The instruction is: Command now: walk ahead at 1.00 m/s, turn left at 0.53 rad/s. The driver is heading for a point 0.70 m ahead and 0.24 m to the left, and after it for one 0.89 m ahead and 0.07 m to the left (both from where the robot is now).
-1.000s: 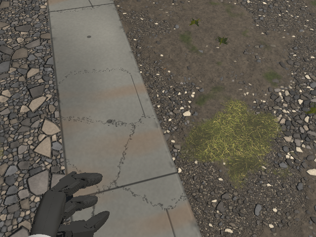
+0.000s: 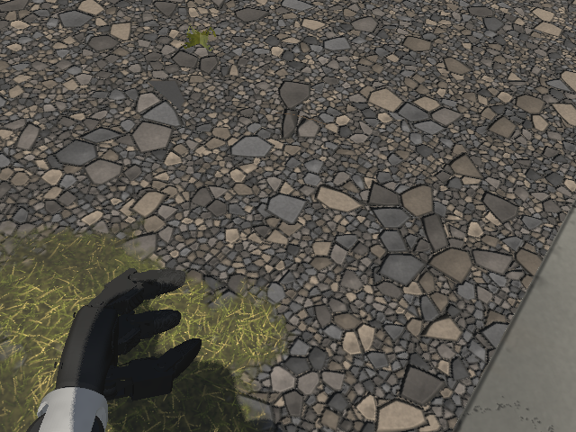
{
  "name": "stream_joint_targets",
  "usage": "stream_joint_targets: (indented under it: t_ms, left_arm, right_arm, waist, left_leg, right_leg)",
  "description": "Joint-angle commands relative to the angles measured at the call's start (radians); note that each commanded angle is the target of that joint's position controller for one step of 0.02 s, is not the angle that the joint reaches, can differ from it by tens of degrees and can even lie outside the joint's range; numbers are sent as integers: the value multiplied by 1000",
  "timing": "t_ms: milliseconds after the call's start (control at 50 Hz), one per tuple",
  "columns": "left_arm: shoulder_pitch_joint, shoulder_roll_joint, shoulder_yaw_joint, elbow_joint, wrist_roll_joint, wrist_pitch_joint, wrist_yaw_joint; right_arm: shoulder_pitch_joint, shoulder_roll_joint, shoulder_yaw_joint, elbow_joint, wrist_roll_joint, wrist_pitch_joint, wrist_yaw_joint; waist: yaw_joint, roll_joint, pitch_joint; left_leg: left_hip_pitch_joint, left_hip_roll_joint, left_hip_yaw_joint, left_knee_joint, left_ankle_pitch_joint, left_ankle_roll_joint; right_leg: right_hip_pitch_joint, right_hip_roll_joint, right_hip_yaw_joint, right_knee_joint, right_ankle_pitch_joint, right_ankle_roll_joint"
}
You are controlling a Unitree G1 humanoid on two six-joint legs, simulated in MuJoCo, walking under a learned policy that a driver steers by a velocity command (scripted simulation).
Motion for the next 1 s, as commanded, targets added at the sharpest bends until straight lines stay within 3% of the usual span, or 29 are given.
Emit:
stream_joint_targets:
  t_ms: [20, 40, 60, 80, 100, 120, 140, 160, 200, 240, 280, 340, 380, 420, 440, 460, 480, 500, 520, 540, 580, 680, 740, 820, 860, 920, 960, 980, 1000]
  left_arm:
    - [375, 234, 123, 8, -54, 8, 32]
    - [635, 241, 112, 95, -23, 16, 36]
    - [661, 237, 113, 153, 19, -1, 5]
    - [603, 133, 111, 125, 19, 6, 19]
    - [544, 103, 105, 143, 23, 10, 30]
    - [508, 108, 102, 176, 34, 9, 26]
    - [462, 105, 98, 192, 43, 0, 18]
    - [437, 69, 85, 212, 43, -3, 5]
    - [374, 39, 65, 237, 12, 1, -15]
    - [318, 117, 77, 243, 10, -1, -12]
    - [356, 180, 100, 261, 6, -5, -2]
    - [483, 226, 114, 314, -13, 4, 8]
    - [506, 231, 113, 330, 2, 25, 14]
    - [452, 234, 113, 299, 14, 46, 28]
    - [448, 198, 103, 242, 45, 49, 43]
    - [692, 38, 41, 259, 45, 51, 24]
    - [681, 134, 50, 278, 25, 51, 18]
    - [541, 176, 62, 244, 12, 57, 24]
    - [445, 203, 70, 220, 25, 62, 44]
    - [403, 203, 74, 202, 39, 70, 61]
    - [396, 189, 74, 183, 45, 90, 69]
    - [283, 144, 62, 151, 56, 114, 74]
    - [265, 140, 55, 166, 48, 127, 66]
    - [204, 110, 36, 162, 38, 121, 45]
    - [163, 155, 49, 143, 25, 116, 36]
    - [168, 176, 59, 134, 8, 108, 16]
    - [206, 197, 68, 140, 16, 104, 7]
    - [238, 266, 90, 142, 25, 105, 10]
    - [284, 290, 108, 148, 19, 111, 16]
  right_arm:
    - [-136, -236, -68, -65, -58, 4, 10]
    - [-171, -138, -43, -118, -87, 1, 17]
    - [69, -50, -3, -113, 22, -5, 32]
    - [-44, -151, -16, -112, 49, -3, 37]
    - [-234, -183, -21, -183, 37, -11, 48]
    - [-332, -141, -9, -214, 11, -21, 57]
    - [-344, -101, -4, -227, 5, -25, 69]
    - [-324, -77, 1, -222, 25, -27, 74]
    - [-294, -60, 11, -213, 41, -22, 62]
    - [-364, -71, 22, -251, 5, -39, 58]
    - [-431, -65, 32, -253, -19, -72, 77]
    - [-533, -119, 11, -274, -9, -79, 95]
    - [-494, -181, -22, -254, -11, -72, 95]
    - [-256, -233, -59, -178, -11, -58, 91]
    - [-142, -332, -82, -167, -18, -48, 78]
    - [-198, -367, -68, -196, -38, -50, 86]
    - [-234, -317, -76, -234, -25, -38, 88]
    - [-307, -277, -70, -256, -3, -27, 88]
    - [-333, -247, -64, -249, 18, -16, 85]
    - [-342, -248, -65, -247, 17, -10, 79]
    - [-357, -243, -69, -242, -1, -3, 69]
    - [-338, -283, -89, -230, 15, 28, 28]
    - [-338, -231, -67, -219, 12, 51, 4]
    - [-291, -141, -21, -161, -26, 47, 5]
    - [-280, -203, -35, -145, -31, 46, 15]
    - [-272, -255, -53, -136, -10, 62, 7]
    - [-268, -256, -60, -138, -2, 63, -1]
    - [-249, -238, -63, -154, -15, 56, -4]
    - [-324, -232, -66, -177, -23, 52, -6]
  waist:
    - [338, 240, -182]
    - [355, 27, -393]
    - [233, -449, -585]
    - [293, -252, -428]
    - [284, -78, -235]
    - [227, 135, -74]
    - [161, 152, 5]
    - [116, 128, 41]
    - [57, 75, 78]
    - [44, 54, 115]
    - [92, 57, 67]
    - [137, -20, 20]
    - [98, -30, -42]
    - [-29, -31, -162]
    - [-45, 147, -257]
    - [103, 368, -476]
    - [52, 232, -588]
    - [47, 147, -451]
    - [57, 46, -324]
    - [80, 55, -243]
    - [136, 103, -200]
    - [151, 83, -229]
    - [133, 115, -249]
    - [93, 150, -207]
    - [68, 164, -144]
    - [67, 153, -97]
    - [79, 89, -102]
    - [51, -56, -132]
    - [95, -148, -107]
  left_leg:
    - [-285, 211, -37, 504, 1467, -139]
    - [-578, 115, 8, 975, 583, -148]
    - [-881, -21, -9, 1270, -92, -196]
    - [-1006, 94, 60, 1270, 39, -157]
    - [-1044, 124, 92, 1232, 81, -130]
    - [-996, 137, 130, 1169, 104, -99]
    - [-954, 170, 111, 1104, 125, -84]
    - [-924, 203, 107, 1071, 117, -73]
    - [-902, 255, 133, 928, 104, -95]
    - [-847, 267, 206, 709, 215, -146]
    - [-630, 238, 272, 409, 489, -174]
    - [-550, 182, 254, 176, 705, -171]
    - [-503, 136, 283, 132, 690, -134]
    - [-258, 120, 280, 133, 701, -97]
    - [-46, 285, 53, 189, 1074, -36]
    - [233, 561, -380, 195, 1328, 205]
    - [192, 518, -447, 114, 1154, 205]
    - [69, 452, -314, 107, 1023, 165]
    - [-87, 389, -230, 79, 933, 117]
    - [-223, 359, -206, 39, 920, 103]
    - [-375, 316, -184, -11, 892, 95]
    - [-486, 270, -188, 0, 891, 68]
    - [-495, 256, -101, 24, 794, 8]
    - [-516, 283, -46, 11, 697, 1]
    - [-471, 322, -63, 26, 711, 18]
    - [-339, 357, -92, 74, 768, 27]
    - [-340, 294, -34, 148, 707, -28]
    - [-407, 176, 71, 259, 575, -89]
    - [-555, 52, 197, 376, 335, -177]
  right_leg:
    - [690, -44, -7, -24, -1, -72]
    - [1124, -250, 230, 196, -112, -153]
    - [1364, -495, 905, -62, -520, -408]
    - [1253, -436, 932, -180, -908, -370]
    - [1063, -398, 786, -246, -866, -315]
    - [826, -349, 664, -298, -714, -275]
    - [665, -313, 569, -307, -616, -273]
    - [568, -277, 491, -334, -550, -266]
    - [445, -238, 342, -357, -343, -252]
    - [319, -204, 193, -372, 94, -244]
    - [234, -121, 51, -367, 160, -198]
    - [409, -165, 68, -372, 79, -168]
    - [547, -188, 39, -252, 210, -127]
    - [519, -146, -54, 82, 334, -45]
    - [334, -63, -91, 462, -37, 13]
    - [50, 41, 26, 892, -841, 65]
    - [50, 9, 136, 974, -781, 46]
    - [-11, -29, 129, 946, -714, 32]
    - [-33, -54, 110, 866, -647, 27]
    - [-17, -58, 111, 820, -607, 32]
    - [59, -65, 129, 730, -581, 37]
    - [88, -12, 141, 502, -486, 72]
    - [124, -49, 114, 430, -341, 85]
    - [269, -89, 105, 289, -285, 51]
    - [250, -71, 76, 236, -384, 19]
    - [210, -50, 59, 93, -424, -21]
    - [295, -77, 132, -27, -107, -68]
    - [376, -162, 275, -28, 157, -128]
    - [443, -261, 445, -95, 260, -237]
